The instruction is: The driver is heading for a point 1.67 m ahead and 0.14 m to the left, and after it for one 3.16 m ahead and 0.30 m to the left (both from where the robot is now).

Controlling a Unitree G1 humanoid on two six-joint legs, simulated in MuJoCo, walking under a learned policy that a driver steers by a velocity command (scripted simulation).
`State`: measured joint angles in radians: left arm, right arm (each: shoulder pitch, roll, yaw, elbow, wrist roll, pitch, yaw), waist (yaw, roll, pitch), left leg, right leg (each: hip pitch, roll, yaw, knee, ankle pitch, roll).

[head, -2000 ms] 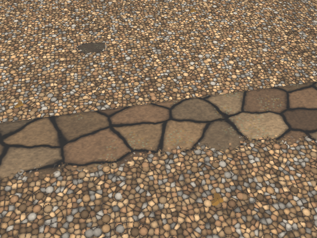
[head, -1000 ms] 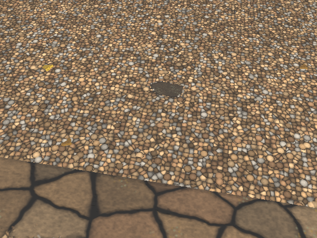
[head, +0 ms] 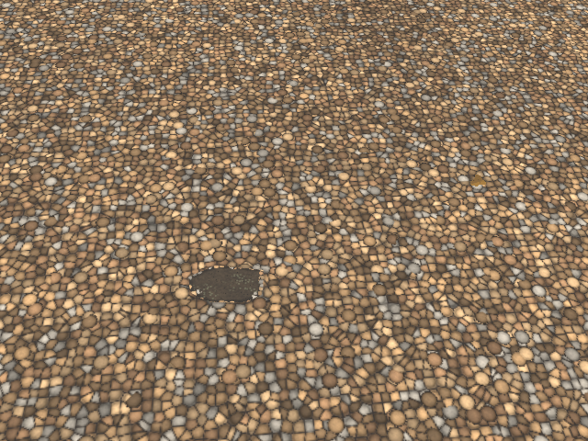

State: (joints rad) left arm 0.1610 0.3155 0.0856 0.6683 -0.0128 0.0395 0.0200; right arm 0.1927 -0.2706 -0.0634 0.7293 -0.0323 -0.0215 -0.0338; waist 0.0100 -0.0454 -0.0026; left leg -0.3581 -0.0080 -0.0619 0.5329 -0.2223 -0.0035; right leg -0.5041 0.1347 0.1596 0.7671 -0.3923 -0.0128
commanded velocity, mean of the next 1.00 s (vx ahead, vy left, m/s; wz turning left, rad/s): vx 0.41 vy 0.00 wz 0.11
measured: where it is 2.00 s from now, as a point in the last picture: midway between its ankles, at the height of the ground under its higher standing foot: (260, 306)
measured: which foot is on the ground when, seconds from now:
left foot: down 0.00-0.36, up 0.38-0.84, down 0.86-1.00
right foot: up 0.00-0.34, down 0.36-0.84, up 0.86-1.00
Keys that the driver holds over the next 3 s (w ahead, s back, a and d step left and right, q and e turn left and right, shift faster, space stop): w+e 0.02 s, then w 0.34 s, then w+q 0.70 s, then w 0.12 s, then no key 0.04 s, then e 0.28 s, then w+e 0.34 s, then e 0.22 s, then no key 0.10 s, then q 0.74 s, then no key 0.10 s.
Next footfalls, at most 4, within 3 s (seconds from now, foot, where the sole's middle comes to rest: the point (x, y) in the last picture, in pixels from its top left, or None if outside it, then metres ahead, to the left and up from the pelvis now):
0.36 right None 0.11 -0.15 -0.77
0.86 left None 0.47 0.09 -0.81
1.30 right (291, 306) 0.83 0.01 -0.81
1.72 left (204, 318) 0.79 0.23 -0.81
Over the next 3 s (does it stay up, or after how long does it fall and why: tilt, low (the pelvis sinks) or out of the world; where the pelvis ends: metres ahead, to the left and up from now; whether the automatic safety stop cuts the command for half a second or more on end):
stays up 0.93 0.10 -0.03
